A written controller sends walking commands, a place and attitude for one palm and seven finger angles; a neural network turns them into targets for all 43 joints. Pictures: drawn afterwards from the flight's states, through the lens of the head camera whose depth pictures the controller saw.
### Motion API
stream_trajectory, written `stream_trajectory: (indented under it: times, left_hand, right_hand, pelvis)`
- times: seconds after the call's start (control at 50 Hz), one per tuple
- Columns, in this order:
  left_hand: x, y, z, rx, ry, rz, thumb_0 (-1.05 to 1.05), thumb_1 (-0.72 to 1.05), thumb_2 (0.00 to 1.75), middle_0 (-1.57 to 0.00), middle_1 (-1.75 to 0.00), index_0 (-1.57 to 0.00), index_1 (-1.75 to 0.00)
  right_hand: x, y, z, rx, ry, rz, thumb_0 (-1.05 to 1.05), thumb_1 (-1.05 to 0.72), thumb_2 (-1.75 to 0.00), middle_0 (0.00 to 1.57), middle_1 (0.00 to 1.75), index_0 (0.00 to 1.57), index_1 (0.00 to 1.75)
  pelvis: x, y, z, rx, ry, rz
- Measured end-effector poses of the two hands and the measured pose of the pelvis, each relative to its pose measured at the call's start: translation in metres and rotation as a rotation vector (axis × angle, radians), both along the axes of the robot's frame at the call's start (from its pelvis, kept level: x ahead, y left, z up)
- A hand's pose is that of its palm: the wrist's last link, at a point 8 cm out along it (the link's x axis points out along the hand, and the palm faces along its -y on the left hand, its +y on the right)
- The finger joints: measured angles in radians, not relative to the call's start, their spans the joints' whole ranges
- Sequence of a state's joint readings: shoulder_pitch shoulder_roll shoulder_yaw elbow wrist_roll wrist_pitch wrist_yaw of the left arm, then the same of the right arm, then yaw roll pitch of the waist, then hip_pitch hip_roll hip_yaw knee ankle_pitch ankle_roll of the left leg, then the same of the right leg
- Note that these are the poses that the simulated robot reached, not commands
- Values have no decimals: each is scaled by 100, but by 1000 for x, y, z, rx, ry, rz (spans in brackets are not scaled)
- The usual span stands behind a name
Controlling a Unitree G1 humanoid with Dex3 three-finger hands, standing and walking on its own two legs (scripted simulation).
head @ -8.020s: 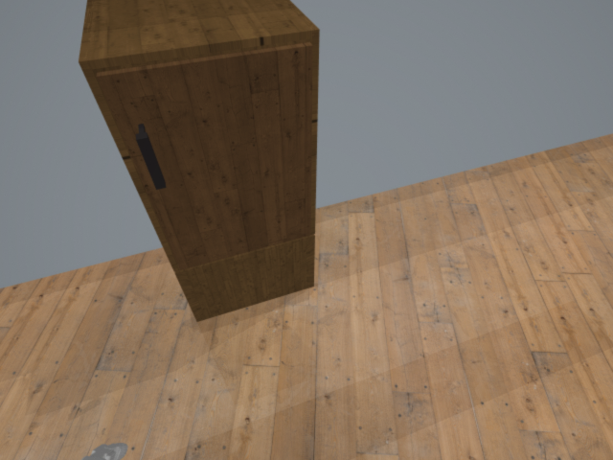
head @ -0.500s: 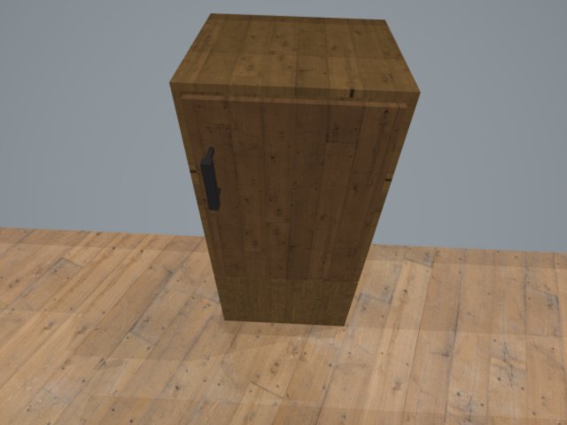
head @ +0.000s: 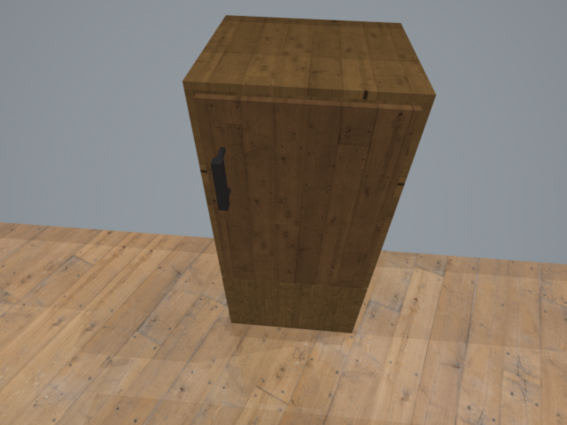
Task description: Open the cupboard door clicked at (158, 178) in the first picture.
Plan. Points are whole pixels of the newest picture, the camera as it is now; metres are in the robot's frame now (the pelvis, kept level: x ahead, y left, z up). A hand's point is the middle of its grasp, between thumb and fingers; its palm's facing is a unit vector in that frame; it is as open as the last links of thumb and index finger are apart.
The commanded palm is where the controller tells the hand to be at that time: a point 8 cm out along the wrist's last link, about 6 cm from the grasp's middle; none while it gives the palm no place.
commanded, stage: look again from close up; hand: left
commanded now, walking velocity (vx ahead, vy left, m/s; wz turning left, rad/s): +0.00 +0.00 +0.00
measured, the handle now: (222, 179) +0.59 +0.16 +0.00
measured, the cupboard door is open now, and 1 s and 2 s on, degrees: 0 0 0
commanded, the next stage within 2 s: raise the hand with hooked fingers in 0.22 s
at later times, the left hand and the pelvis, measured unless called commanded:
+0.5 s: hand (161, 376) +0.19 +0.18 -0.02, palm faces +0.22 -0.97 -0.12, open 7.6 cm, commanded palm +0.11 +0.23 -0.05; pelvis +0.00 +0.00 -0.01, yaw +3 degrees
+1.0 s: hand (162, 368) +0.21 +0.19 -0.03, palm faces -0.07 -0.99 -0.09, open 10.1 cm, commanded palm +0.17 +0.25 -0.03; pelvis +0.00 -0.03 -0.09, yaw +3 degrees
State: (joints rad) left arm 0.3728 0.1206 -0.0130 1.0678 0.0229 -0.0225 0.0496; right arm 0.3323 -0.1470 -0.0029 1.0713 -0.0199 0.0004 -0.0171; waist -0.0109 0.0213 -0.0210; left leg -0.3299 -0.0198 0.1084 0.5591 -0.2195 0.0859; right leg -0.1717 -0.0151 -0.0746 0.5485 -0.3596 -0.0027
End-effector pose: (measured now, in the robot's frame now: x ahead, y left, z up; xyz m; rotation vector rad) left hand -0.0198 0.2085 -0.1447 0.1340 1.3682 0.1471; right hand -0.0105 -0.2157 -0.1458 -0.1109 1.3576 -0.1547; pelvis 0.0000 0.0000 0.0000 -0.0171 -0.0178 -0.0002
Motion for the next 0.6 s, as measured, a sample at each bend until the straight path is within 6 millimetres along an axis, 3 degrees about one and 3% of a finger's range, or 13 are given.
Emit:
stream_trajectory:
  times: [0.14, 0.34, 0.38, 0.5, 0.56, 0.6]
  left_hand:
    - [28, 3, 1, -4, -40, -31, 1, 91, 90, -20, -30, -20, -30]
    - [37, 12, 0, 6, -23, -46, 1, 91, 90, -20, -30, -20, -30]
    - [65, 17, 22, 9, -186, 42, 1, 91, 90, -20, -30, -21, -30]
    - [183, 21, 142, 70, -983, 33, 2, 85, 88, -20, -34, -21, -33]
    - [209, 15, 164, 3, -1224, -24, 1, 80, 86, -21, -37, -21, -36]
    - [211, 10, 160, -62, -1326, -87, 1, 77, 84, -21, -39, -21, -39]
  right_hand:
    - [21, -11, 11, -36, -41, 7, 2, -92, -90, 20, 30, 20, 30]
    - [41, -16, 18, -61, -54, 22, 1, -91, -90, 20, 30, 20, 30]
    - [53, -18, 24, -75, -153, 24, 1, -91, -90, 20, 30, 20, 30]
    - [113, -27, 38, -83, -532, 80, 1, -90, -90, 20, 30, 20, 30]
    - [145, -35, 42, -89, -652, 111, 1, -90, -90, 20, 30, 20, 30]
    - [163, -42, 46, -103, -716, 130, 1, -90, -90, 20, 30, 20, 30]
  pelvis:
    - [7, -1, 3, 7, 5, -11]
    - [13, -1, 5, 0, 7, -18]
    - [12, -1, 4, 1, 12, -8]
    - [3, -3, -6, 41, 31, 46]
    - [-3, -7, -19, 24, 77, 50]
    - [-6, -13, -31, 21, 115, 37]
